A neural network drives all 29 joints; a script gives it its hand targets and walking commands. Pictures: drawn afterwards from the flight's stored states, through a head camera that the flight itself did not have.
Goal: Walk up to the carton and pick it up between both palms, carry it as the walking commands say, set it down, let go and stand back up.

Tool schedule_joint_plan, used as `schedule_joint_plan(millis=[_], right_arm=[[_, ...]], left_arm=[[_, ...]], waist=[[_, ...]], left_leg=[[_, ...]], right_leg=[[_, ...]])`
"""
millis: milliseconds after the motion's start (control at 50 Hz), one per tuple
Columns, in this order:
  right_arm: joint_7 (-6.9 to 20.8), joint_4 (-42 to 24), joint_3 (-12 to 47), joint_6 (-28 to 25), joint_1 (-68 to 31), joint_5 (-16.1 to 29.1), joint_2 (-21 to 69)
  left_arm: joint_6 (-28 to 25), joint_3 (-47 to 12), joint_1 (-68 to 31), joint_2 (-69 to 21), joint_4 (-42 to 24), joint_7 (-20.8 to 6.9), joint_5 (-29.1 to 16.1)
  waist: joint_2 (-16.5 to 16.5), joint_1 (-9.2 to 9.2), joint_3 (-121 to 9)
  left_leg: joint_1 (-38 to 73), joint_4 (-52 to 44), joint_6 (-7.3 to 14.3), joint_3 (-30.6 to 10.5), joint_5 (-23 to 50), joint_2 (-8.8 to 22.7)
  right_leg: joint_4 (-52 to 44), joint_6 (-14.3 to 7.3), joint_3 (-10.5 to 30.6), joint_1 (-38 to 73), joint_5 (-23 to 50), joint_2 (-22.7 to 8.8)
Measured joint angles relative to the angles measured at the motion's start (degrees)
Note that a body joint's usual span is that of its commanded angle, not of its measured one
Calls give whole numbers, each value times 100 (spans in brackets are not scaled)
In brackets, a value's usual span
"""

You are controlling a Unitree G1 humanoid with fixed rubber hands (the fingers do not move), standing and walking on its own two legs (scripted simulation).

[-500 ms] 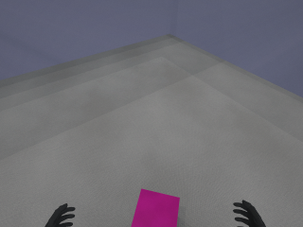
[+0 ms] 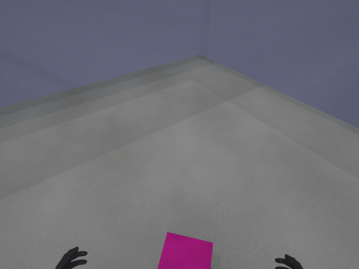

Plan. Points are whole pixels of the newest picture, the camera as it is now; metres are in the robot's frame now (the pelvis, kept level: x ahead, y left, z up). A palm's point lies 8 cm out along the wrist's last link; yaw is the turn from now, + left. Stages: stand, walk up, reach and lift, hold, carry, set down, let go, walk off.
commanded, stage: stand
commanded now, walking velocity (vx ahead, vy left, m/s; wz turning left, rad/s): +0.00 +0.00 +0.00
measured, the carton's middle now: out of the picture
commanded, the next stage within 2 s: none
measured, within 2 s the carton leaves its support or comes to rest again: neither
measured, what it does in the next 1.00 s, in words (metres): stands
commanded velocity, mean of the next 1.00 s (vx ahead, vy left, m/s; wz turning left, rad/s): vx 0.00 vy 0.00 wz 0.00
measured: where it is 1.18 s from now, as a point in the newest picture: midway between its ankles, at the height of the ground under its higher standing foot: outside the picture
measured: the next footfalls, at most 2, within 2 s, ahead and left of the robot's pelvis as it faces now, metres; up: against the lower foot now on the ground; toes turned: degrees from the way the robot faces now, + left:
none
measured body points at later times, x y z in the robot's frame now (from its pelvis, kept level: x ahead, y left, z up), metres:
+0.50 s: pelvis -0.01 +0.00 +0.00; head -0.06 +0.00 +0.45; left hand +0.13 +0.27 -0.08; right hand +0.12 -0.27 -0.08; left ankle +0.01 +0.09 -0.72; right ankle -0.02 -0.09 -0.72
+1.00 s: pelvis -0.03 +0.00 +0.00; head -0.09 +0.00 +0.45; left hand +0.10 +0.28 -0.09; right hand +0.09 -0.28 -0.08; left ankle +0.01 +0.09 -0.72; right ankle -0.02 -0.09 -0.72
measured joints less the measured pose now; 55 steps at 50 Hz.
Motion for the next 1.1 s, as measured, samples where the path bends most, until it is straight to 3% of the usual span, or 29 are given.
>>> schedule_joint_plan(millis=[1100], right_arm=[[18,641,62,-105,64,-18,-200]], left_arm=[[15,0,42,52,455,0,1]], waist=[[21,0,-1]], left_leg=[[30,-65,12,16,270,0]], right_leg=[[-1,-2,0,0,237,-14]])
